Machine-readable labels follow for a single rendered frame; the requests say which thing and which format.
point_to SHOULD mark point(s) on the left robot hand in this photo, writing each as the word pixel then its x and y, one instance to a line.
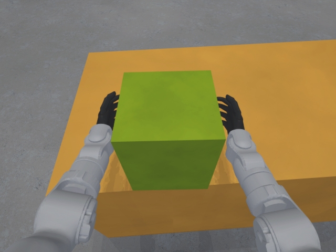
pixel 107 113

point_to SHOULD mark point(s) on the right robot hand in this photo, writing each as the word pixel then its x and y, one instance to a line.
pixel 234 119

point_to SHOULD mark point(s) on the pedestal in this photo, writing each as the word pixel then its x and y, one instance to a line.
pixel 287 96

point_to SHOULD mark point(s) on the left robot forearm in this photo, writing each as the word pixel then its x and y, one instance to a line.
pixel 89 166

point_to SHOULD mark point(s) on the carton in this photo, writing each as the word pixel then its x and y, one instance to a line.
pixel 168 132

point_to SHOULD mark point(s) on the robot right upper arm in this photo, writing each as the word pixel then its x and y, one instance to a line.
pixel 286 230

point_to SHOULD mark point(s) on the robot left upper arm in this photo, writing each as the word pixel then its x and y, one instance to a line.
pixel 66 219

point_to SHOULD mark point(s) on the right robot forearm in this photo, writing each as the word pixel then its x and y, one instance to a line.
pixel 260 187

